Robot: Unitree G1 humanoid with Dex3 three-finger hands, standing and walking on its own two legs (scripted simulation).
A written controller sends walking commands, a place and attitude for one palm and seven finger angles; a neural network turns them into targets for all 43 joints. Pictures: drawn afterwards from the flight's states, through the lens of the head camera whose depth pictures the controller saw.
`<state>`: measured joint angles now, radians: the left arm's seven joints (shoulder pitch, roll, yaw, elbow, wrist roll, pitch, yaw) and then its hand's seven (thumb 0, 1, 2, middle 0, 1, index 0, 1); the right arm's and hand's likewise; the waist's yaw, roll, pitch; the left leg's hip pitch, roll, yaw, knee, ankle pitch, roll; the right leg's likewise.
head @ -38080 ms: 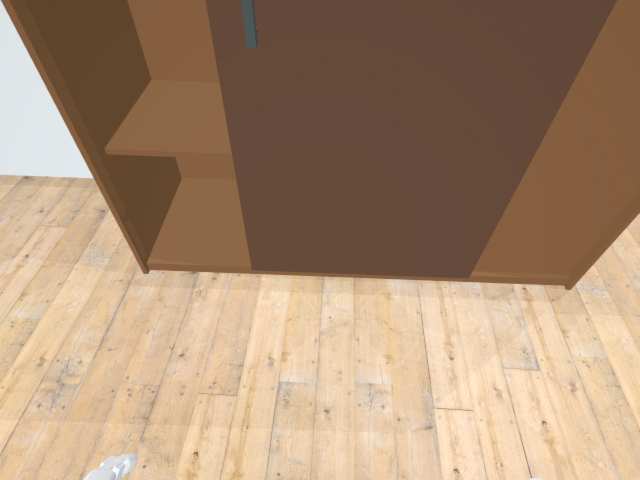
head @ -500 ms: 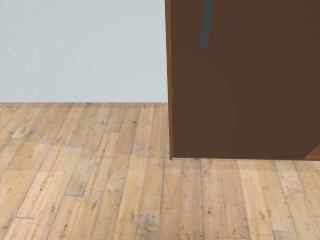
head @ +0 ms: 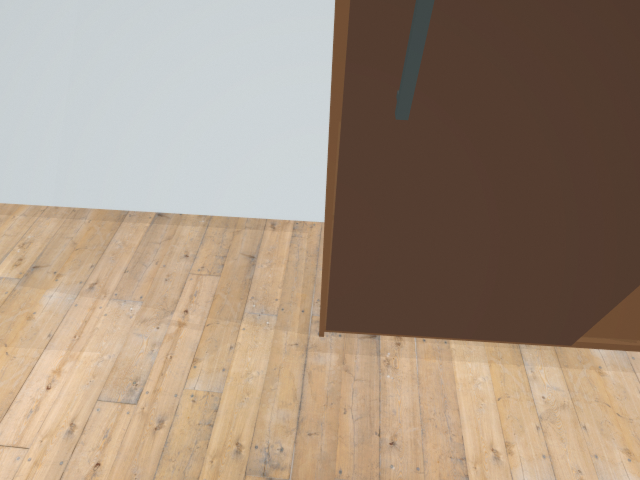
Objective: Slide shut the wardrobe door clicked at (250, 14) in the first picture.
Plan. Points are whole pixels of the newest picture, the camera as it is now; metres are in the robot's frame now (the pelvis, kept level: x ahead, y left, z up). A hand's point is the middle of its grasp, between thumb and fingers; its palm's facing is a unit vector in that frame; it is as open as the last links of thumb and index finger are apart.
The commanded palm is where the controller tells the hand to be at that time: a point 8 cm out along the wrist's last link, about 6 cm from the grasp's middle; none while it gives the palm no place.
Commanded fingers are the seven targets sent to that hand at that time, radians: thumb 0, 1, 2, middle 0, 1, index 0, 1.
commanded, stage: let the arm hang, fingers relaxed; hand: right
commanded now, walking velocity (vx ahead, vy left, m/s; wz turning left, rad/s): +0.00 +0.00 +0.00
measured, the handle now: (415, 32) +0.66 -0.10 +0.26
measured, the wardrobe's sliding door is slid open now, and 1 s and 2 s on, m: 0.00 0.00 0.00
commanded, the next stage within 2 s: look to check the result in 0.22 s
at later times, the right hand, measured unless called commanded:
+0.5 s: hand out of the picture +0.11 -0.23 -0.15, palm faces -0.02 +0.94 -0.34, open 7.4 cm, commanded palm none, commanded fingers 0.00 -0.90 -0.90 0.20 0.30 0.20 0.30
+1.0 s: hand out of the picture +0.13 -0.19 -0.16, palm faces -0.02 +0.95 -0.30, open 7.4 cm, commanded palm none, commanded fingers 0.00 -0.90 -0.90 0.20 0.30 0.20 0.30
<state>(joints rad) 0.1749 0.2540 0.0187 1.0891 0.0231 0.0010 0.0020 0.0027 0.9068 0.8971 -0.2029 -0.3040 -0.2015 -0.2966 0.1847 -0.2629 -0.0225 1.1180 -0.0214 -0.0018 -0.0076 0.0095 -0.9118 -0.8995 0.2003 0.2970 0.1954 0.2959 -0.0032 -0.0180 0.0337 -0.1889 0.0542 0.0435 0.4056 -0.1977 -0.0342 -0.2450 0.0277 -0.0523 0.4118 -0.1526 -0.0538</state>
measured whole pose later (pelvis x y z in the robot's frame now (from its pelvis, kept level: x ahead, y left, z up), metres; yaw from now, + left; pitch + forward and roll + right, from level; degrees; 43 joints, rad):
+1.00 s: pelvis +0.06 +0.04 +0.01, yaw +0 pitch -1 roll +0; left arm 0.09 0.31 0.00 1.13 0.02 -0.01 0.01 0.00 0.91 0.90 -0.20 -0.30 -0.20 -0.30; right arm 0.11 -0.28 -0.01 1.13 -0.01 -0.01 -0.01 0.01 -0.91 -0.90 0.20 0.30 0.20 0.30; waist 0.01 -0.01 0.05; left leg -0.05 0.01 0.06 0.29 -0.23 0.01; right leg -0.11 -0.01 -0.04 0.30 -0.18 0.00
